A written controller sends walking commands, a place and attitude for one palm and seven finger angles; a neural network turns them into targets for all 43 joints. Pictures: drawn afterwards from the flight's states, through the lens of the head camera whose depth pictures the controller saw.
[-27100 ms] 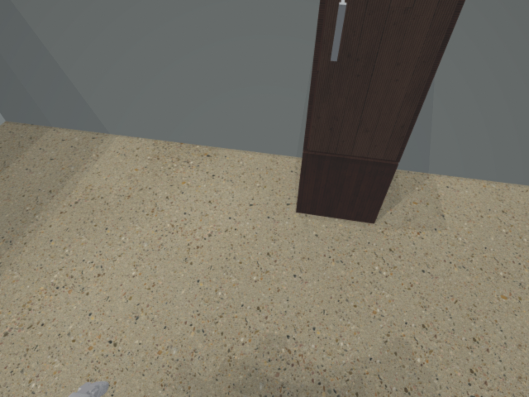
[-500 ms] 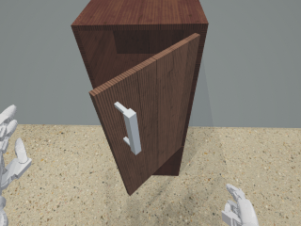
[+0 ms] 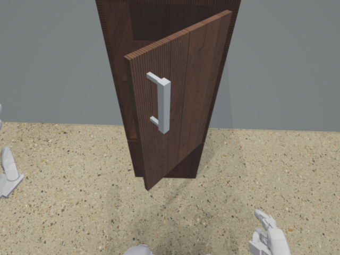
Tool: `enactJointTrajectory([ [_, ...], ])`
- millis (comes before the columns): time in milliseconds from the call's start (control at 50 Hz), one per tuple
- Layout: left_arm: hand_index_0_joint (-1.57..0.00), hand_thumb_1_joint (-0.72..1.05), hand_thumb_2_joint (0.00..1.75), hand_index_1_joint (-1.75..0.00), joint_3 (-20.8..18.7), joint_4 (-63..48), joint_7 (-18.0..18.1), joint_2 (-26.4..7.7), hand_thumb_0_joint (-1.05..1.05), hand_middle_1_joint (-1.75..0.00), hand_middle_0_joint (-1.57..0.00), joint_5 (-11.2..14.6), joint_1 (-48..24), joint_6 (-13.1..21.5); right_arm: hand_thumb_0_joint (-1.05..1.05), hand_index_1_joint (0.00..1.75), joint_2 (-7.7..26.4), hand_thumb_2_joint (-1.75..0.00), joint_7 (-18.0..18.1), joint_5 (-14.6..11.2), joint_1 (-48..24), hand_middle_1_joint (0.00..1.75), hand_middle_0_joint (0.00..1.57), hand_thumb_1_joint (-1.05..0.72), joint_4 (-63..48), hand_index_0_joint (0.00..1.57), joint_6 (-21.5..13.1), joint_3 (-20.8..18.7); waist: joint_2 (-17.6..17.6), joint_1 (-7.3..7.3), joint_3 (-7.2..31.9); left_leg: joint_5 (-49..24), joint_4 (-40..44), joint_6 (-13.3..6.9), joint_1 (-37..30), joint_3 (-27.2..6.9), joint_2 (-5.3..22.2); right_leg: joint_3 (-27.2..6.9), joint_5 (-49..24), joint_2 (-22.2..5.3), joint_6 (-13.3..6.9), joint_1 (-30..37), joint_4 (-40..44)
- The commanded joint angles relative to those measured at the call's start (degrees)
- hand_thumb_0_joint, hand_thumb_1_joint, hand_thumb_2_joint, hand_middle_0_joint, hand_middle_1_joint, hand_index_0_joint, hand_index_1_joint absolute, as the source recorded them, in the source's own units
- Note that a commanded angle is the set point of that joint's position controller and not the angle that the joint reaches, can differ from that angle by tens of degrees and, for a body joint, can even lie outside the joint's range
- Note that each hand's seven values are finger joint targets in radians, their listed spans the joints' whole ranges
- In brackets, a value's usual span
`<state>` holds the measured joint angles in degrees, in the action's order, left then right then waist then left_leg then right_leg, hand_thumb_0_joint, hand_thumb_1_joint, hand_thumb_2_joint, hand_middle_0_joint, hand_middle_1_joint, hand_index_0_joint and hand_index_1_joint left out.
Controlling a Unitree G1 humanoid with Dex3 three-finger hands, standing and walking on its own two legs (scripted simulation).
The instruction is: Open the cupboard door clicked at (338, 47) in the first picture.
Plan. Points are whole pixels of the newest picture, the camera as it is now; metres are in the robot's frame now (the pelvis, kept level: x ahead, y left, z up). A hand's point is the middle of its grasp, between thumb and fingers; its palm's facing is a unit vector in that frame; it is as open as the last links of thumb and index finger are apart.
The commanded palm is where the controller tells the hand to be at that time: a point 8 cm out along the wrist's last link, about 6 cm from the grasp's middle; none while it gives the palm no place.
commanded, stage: step back with the hand held close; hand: left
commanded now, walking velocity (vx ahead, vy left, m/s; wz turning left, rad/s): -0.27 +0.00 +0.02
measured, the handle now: (158, 104) +0.41 +0.07 +0.14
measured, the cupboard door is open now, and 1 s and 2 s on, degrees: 47 47 47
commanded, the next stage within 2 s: stop stepping back and stand still in 0.28 s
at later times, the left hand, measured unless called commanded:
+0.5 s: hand out of the picture +0.06 +0.25 +0.18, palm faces +0.38 -0.78 -0.49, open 7.5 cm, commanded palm +0.02 +0.29 +0.19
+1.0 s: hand out of the picture -0.02 +0.26 +0.19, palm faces +0.40 -0.75 -0.53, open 7.5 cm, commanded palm -0.08 +0.30 +0.19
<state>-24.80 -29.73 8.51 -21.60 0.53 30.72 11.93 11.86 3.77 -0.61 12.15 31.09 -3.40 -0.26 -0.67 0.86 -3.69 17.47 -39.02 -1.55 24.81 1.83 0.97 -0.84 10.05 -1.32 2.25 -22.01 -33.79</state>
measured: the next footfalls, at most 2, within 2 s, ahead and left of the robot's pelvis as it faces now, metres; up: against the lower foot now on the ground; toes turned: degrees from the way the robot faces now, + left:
right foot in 0.38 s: -0.17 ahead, -0.10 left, +0.00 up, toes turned -3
left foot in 0.62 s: -0.11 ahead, +0.10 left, +0.00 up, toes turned +1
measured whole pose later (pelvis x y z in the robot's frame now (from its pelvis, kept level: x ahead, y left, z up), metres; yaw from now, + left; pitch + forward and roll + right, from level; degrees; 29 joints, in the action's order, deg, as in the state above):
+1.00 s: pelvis -0.23 +0.00 +0.02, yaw -2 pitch +0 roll +1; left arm -23.8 -25.6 9.4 -25.3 1.3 33.0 8.9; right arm 9.6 4.1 0.8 16.0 35.8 -6.0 1.0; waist -0.6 -0.8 2.7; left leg 14.6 -25.8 -1.8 18.7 5.1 -0.4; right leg 6.4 27.2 2.3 -2.7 -8.4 -28.1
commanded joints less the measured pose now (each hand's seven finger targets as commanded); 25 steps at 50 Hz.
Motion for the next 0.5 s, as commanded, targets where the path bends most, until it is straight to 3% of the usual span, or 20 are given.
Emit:
enactJointTrajectory([
  [0, -0.2, 0.9, 0.9, -0.3, -5.5, -12.4, 2.2, -11.7, 0.0, -0.3, -0.2, 0.6, -6.6, 3.9, 0.0, 0.3, 6.6, -0.9, 0.9, 0.6, -3.3, 0.3, 0.2, -0.9, -5.8, 0.2, -3.6, -2.5, 8.7, -2.14, 5.7, 7.6, -5.6, 1.6, -12.7, -0.8, -1.1, -9.8, 23.7, -10.3, -6.4, -15.1, 18.4],
  [20, -0.2, 0.9, 0.9, -0.3, -6.0, -12.4, 2.4, -12.2, 0.0, -0.3, -0.2, 0.6, -6.6, 3.8, 0.0, 0.3, 6.8, -0.9, 1.1, 0.8, -3.4, 0.3, 0.2, -0.9, -5.6, 0.2, -3.6, -2.5, 8.3, -2.2, 6.2, 6.7, -3.1, 1.4, -13.0, -1.0, -0.8, -8.3, 22.0, -9.5, -5.8, -14.3, 16.8],
  [40, -0.2, 0.9, 0.9, -0.3, -6.2, -13.4, 2.5, -12.4, 0.0, -0.3, -0.2, 0.7, -7.7, 3.9, 0.0, 0.3, 7.3, -0.9, 1.3, 0.6, -3.6, 0.3, 0.2, -0.9, -5.9, 0.2, -3.6, -2.5, 5.6, -2.33, 5.7, 8.3, 0.8, 1.0, -12.0, -2.7, 0.2, -6.3, 22.3, -7.7, -4.7, -14.1, 14.2],
  [60, -0.2, 0.9, 0.9, -0.3, -7.2, -14.7, 2.6, -13.2, 0.0, -0.3, -0.2, 0.8, -7.7, 4.3, 0.0, 0.3, 8.0, -0.9, 1.6, 0.6, -3.6, 0.3, 0.2, -0.9, -6.3, 0.2, -3.8, -2.6, 0.2, -2.22, 5.7, 12.3, 6.7, -0.1, -9.0, -6.4, 2.4, -4.1, 22.7, -5.1, -3.5, -12.2, 9.4],
  [80, -0.2, 0.9, 0.9, -0.3, -7.9, -15.8, 2.8, -13.6, 0.0, -0.3, -0.2, 0.8, -7.6, 4.6, 0.0, 0.3, 9.0, -0.9, 2.2, 0.7, -4.5, 0.3, 0.2, -0.9, -7.2, 0.2, -4.2, -2.6, -10.2, -1.94, 4.5, 20.6, 17.3, -2.1, -1.1, -13.6, 7.3, -1.5, 22.7, -1.2, -2.0, -7.3, -0.4],
  [100, -0.2, 0.9, 0.9, -0.3, -9.2, -15.5, 3.1, -12.5, 0.0, -0.3, -0.2, 0.8, -6.0, 4.9, 0.0, 0.3, 9.1, -0.9, 2.3, 0.9, -4.9, 0.3, 0.2, -0.9, -7.7, 0.2, -5.1, -2.7, -22.2, -1.5, 6.3, 32.8, 32.1, -6.3, 12.0, -25.4, 16.3, 2.7, 17.6, 5.2, 0.0, 4.9, -21.6],
  [120, -0.2, 0.9, 0.9, -0.3, -9.9, -16.0, 3.3, -13.4, 0.0, -0.3, -0.2, 0.2, -8.3, 4.6, 0.0, 0.3, 7.2, -0.9, 1.9, 1.1, -4.4, 0.3, 0.2, -0.9, -7.4, 0.2, -5.9, -2.8, -21.7, -1.72, 6.7, 30.7, 36.6, -9.2, 17.0, -29.5, 20.1, -0.2, 17.8, 6.1, -0.3, 7.9, -38.4],
  [140, -0.2, 0.9, 0.9, -0.3, -10.6, -17.5, 3.4, -14.8, 0.0, -0.3, -0.2, 0.2, -10.5, 5.0, 0.0, 0.3, 6.5, -0.9, 1.3, 1.2, -4.4, 0.3, 0.2, -0.9, -6.2, 0.2, -6.4, -3.4, -15.0, -1.73, 7.1, 23.7, 34.0, -8.7, 13.9, -25.9, 19.1, -2.0, 17.9, 5.3, -0.7, 5.8, -42.7],
  [180, -0.2, 0.9, 0.9, -0.3, -11.3, -14.4, 3.0, -14.9, 0.0, -0.3, -0.2, 1.3, -5.5, 5.5, 0.0, 0.3, 7.6, -0.9, 0.6, 0.3, -5.4, 0.3, 0.2, -0.9, -5.5, 0.2, -7.0, -4.5, -8.4, -0.51, 10.3, 16.3, 27.7, -6.8, 6.3, -17.3, 16.1, -0.6, 18.0, 5.7, -0.8, 4.1, -38.9],
  [220, -0.2, 0.9, 0.9, -0.3, -9.0, -11.7, 3.0, -11.2, 0.0, -0.3, -0.2, 2.1, 1.4, 4.5, 0.0, 0.3, 6.9, -0.9, -0.6, 0.0, -5.8, 0.3, 0.2, -0.9, -5.0, 0.2, -7.2, -4.4, -11.6, -0.13, 9.8, 15.5, 28.7, -4.2, 4.6, -11.0, 13.0, 4.3, 20.0, 6.6, -1.4, 5.6, -31.3],
  [280, -0.2, 0.9, 0.9, -0.3, -7.4, -12.9, 2.6, -11.0, 0.0, -0.3, -0.2, 3.4, 1.5, 4.2, 0.0, 0.3, 6.1, -0.9, -1.1, 0.4, -6.2, 0.3, 0.2, -0.9, -3.7, 0.2, -7.5, -3.5, -16.7, -1.02, 9.2, 14.1, 31.0, -1.2, 1.2, -9.0, 11.8, 7.0, 23.6, 6.4, -3.0, 10.7, -9.7],
  [300, -0.2, 0.9, 0.9, -0.3, -6.2, -13.7, 2.0, -10.7, 0.0, -0.3, -0.2, 3.7, -0.2, 4.3, 0.0, 0.3, 6.1, -0.9, -1.3, 0.6, -6.1, 0.3, 0.2, -0.9, -3.3, 0.2, -7.7, -2.9, -15.6, -0.69, 9.4, 11.9, 29.6, 0.5, 0.2, -8.0, 10.4, 7.2, 24.2, 6.6, -3.7, 12.5, -1.1],
  [320, -0.2, 0.9, 0.9, -0.3, -6.8, -13.6, 1.5, -12.0, 0.0, -0.3, -0.2, 3.9, -0.9, 4.6, 0.0, 0.3, 6.2, -0.9, -1.3, 0.7, -6.8, 0.3, 0.2, -0.9, -3.1, 0.2, -7.8, -2.9, -12.0, -0.16, 8.0, 8.5, 23.3, 2.4, -1.7, -4.8, 8.3, 4.5, 21.8, 4.2, -4.9, 11.1, 12.3],
  [340, -0.2, 0.9, 0.9, -0.3, -7.2, -13.5, 1.1, -13.4, 0.0, -0.3, -0.2, 3.7, -2.1, 5.1, 0.0, 0.3, 5.5, -0.9, -1.3, 0.5, -4.8, 0.3, 0.2, -0.9, -1.7, 0.2, -7.5, -3.0, -0.4, -0.83, 8.8, 3.2, 7.4, 4.7, -8.5, -0.5, 3.7, -5.7, 17.4, -5.0, -7.7, 3.8, 22.9],
  [360, -0.2, 0.9, 0.9, -0.3, -8.1, -13.5, 1.2, -16.5, 0.0, -0.3, -0.2, 3.0, -3.5, 5.4, 0.0, 0.3, 5.6, -0.9, -1.1, 0.2, -6.4, 0.3, 0.2, -0.9, -1.5, 0.2, -6.7, -2.9, 14.7, 0.36, 5.6, 5.5, -13.7, 5.5, -5.0, -0.5, -1.5, -23.2, 10.6, -18.0, -11.0, -6.5, 27.9],
  [380, -0.2, 0.9, 0.9, -0.3, -10.2, -13.7, 2.1, -18.3, 0.0, -0.3, -0.2, 3.3, -3.7, 5.9, 0.0, 0.3, 6.3, -0.9, -0.9, 1.3, -6.4, 0.3, 0.2, -0.9, -0.6, 0.2, -6.9, -2.5, 12.1, 0.11, 5.3, 10.7, -25.3, 5.5, 3.1, -2.2, -3.9, -21.3, -11.0, -21.2, -11.7, -4.7, 24.4],
  [400, -0.2, 0.9, 0.9, -0.3, -11.3, -10.9, 2.7, -18.3, 0.0, -0.3, -0.2, 2.9, -2.3, 5.4, 0.0, 0.3, 5.3, -0.9, -1.1, 1.8, -5.2, 0.3, 0.2, -0.9, -1.2, 0.2, -6.9, -1.3, 7.8, -0.61, 10.4, 9.7, -26.8, 4.5, 7.9, -2.5, -2.1, -12.0, -32.1, -20.3, -10.7, 5.7, 16.1],
  [420, -0.2, 0.9, 0.9, -0.3, -7.5, -5.9, 1.2, -13.2, 0.0, -0.3, -0.2, 2.7, 0.4, 3.0, 0.0, 0.3, 5.1, -0.9, -0.7, -0.3, -3.5, 0.3, 0.2, -0.9, -1.4, 0.2, -6.2, -2.0, 14.0, -1.31, 13.7, 4.1, -24.7, 3.9, 7.4, -4.0, -1.7, -6.6, -37.6, -13.6, -5.8, 11.4, 10.3],
  [440, -0.2, 0.9, 0.9, -0.3, -7.9, -7.4, 0.9, -13.6, 0.0, -0.3, -0.2, 2.5, -0.9, 2.1, 0.0, 0.3, 5.3, -0.9, 0.0, -0.5, -5.7, 0.3, 0.2, -0.9, -3.3, 0.2, -5.7, -2.0, 15.7, -1.76, 11.7, 1.7, -21.6, 3.7, 6.8, -1.9, -1.5, -5.5, -40.5, -11.6, -5.2, 13.3, 8.2],
  [480, -0.2, 0.9, 0.9, -0.3, -8.9, -6.9, 1.3, -14.8, 0.0, -0.3, -0.2, 2.5, -3.5, 1.8, 0.0, 0.3, 5.3, -0.9, 1.4, -0.2, -8.1, 0.3, 0.2, -0.9, -3.9, 0.2, -5.4, -0.9, 11.0, -1.3, 8.5, -0.1, -11.4, 2.5, 3.3, 1.1, -0.9, -4.8, -36.4, -11.5, -7.2, 12.8, 8.8],
])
